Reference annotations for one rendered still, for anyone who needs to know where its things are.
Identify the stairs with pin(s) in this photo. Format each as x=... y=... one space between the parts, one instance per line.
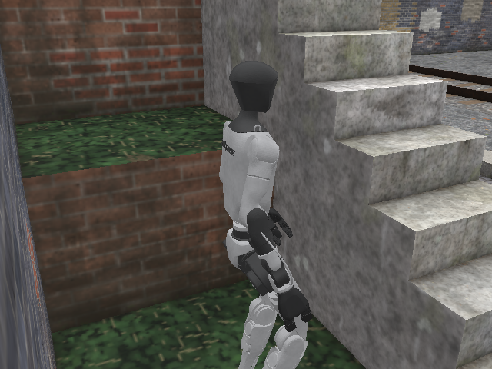
x=392 y=228

